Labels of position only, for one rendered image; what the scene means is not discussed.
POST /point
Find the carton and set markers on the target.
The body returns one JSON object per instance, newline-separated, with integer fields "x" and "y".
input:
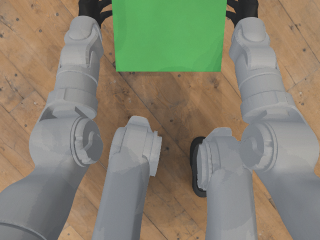
{"x": 168, "y": 35}

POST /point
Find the robot left forearm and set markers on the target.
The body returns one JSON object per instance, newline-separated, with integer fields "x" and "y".
{"x": 77, "y": 75}

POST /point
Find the robot right hand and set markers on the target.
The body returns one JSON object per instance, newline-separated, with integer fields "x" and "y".
{"x": 243, "y": 9}

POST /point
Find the robot thigh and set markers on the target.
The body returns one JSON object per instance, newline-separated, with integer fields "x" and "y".
{"x": 231, "y": 213}
{"x": 122, "y": 201}

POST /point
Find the robot left hand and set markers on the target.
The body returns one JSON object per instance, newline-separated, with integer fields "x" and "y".
{"x": 92, "y": 8}

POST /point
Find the robot left thigh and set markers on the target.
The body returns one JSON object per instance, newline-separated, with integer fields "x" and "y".
{"x": 122, "y": 201}

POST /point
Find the robot right forearm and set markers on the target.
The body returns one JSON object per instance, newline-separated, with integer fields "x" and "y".
{"x": 258, "y": 76}

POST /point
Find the robot right thigh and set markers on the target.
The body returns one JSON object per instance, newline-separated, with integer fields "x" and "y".
{"x": 231, "y": 213}

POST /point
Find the robot right upper arm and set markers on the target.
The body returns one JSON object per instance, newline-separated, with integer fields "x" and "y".
{"x": 283, "y": 154}

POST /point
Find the robot left upper arm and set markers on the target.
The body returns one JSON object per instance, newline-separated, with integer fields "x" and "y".
{"x": 37, "y": 206}

